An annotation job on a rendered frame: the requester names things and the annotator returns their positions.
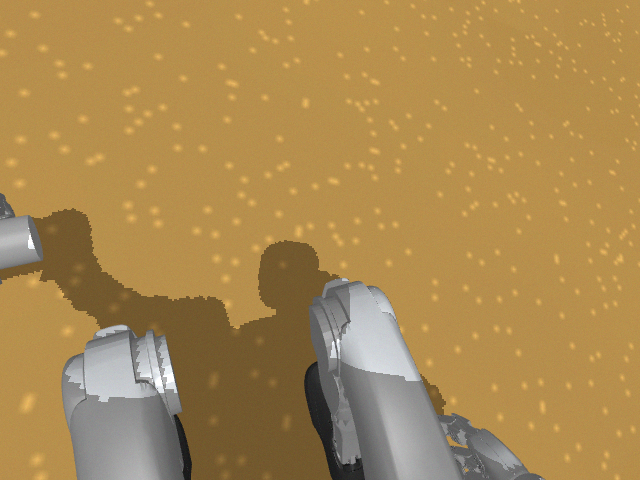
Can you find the left robot foot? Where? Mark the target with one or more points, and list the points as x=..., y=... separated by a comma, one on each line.
x=184, y=449

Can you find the can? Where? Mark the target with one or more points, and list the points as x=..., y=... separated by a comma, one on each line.
x=19, y=242

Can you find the right robot hand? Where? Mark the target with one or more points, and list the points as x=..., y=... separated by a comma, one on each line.
x=486, y=457

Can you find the right robot foot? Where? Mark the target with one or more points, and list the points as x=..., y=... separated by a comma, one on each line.
x=321, y=419

